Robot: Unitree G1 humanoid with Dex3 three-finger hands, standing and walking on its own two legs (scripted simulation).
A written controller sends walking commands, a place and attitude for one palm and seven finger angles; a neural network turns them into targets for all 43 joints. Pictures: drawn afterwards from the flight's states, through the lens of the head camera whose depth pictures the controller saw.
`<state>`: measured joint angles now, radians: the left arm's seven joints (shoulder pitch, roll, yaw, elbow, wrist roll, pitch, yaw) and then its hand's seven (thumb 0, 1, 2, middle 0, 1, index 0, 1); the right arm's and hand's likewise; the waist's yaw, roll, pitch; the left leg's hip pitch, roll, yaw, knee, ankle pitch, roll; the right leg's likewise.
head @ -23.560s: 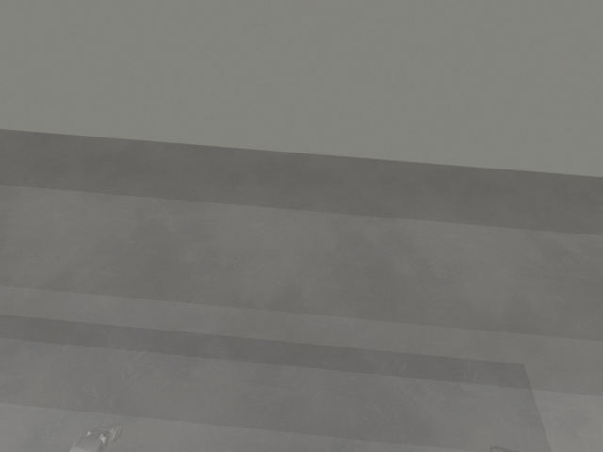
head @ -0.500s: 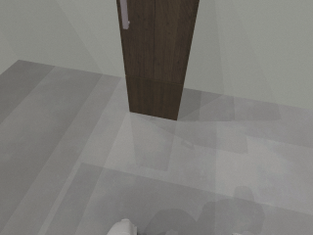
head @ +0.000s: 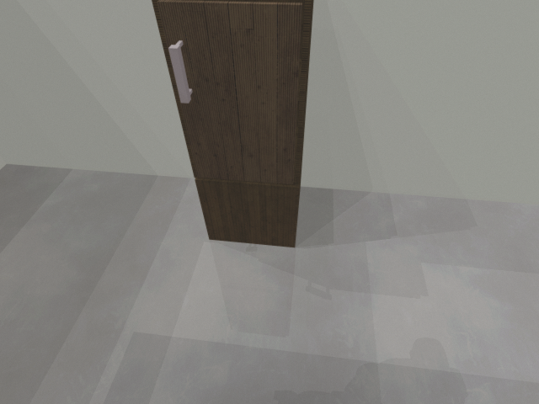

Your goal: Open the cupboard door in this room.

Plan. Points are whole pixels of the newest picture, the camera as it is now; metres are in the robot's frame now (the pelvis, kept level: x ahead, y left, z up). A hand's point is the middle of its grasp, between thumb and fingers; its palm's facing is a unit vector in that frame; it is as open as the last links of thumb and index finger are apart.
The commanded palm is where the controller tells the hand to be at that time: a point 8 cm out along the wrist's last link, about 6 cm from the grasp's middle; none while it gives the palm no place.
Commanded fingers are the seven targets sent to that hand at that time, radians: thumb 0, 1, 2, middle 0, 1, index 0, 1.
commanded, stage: stand and wait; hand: left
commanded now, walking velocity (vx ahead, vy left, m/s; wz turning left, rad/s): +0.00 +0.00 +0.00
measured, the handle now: (182, 72) +0.93 +0.30 +0.08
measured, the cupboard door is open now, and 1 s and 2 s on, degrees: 0 0 0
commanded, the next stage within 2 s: turn or walk to find it in 0.02 s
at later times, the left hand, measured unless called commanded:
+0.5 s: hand out of the picture -0.01 +0.17 -0.18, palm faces +0.19 -0.97 -0.16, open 7.3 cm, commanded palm none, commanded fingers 0.00 0.90 0.90 -0.20 -0.30 -0.20 -0.30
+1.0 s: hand out of the picture -0.03 +0.13 -0.16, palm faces +0.16 -0.97 -0.16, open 7.4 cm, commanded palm none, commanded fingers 0.00 0.90 0.90 -0.20 -0.30 -0.20 -0.30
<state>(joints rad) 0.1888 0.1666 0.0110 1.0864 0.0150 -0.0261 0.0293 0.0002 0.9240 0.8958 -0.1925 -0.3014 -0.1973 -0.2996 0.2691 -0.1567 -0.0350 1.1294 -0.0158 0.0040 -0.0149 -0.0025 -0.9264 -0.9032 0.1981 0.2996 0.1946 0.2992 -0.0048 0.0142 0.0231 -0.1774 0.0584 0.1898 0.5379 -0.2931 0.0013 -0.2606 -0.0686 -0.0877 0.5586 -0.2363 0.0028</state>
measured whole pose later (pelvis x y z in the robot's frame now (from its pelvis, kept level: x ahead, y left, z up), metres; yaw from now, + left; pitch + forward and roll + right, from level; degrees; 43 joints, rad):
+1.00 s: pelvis +0.00 -0.03 +0.01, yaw +7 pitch -2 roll +0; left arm 0.29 0.12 -0.01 1.15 0.01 -0.02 0.03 0.00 0.91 0.90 -0.20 -0.30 -0.20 -0.30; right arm 0.28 -0.14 -0.02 1.15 -0.01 0.00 -0.02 0.01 -0.93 -0.90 0.20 0.30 0.19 0.30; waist 0.00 0.00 0.03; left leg -0.17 0.06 0.11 0.39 -0.18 -0.02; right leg -0.16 -0.02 -0.10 0.41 -0.22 -0.02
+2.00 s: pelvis +0.00 -0.02 +0.00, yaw +0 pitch +0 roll +1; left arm 0.22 0.18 0.05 1.04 0.03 0.01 0.02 0.00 0.91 0.90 -0.20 -0.30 -0.20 -0.30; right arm 0.21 -0.17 -0.07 1.06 -0.02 0.02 -0.02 0.01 -0.91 -0.90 0.20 0.30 0.20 0.30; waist 0.00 0.01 0.06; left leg -0.27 0.12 0.21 0.61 -0.34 -0.02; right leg -0.32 0.02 0.02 0.62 -0.31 -0.02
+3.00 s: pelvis +0.30 +0.03 +0.01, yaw +0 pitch +0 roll +1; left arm 0.22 0.18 0.06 1.04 0.02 -0.08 0.02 -0.04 0.95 0.89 -0.20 -0.30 -0.20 -0.30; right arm 0.22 -0.20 -0.07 1.04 -0.03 -0.01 0.01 0.01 -0.91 -0.90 0.19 0.30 0.19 0.30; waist 0.01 0.03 0.07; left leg -0.54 0.12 0.03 1.00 -0.25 -0.04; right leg -0.22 -0.06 -0.18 0.46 -0.25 -0.03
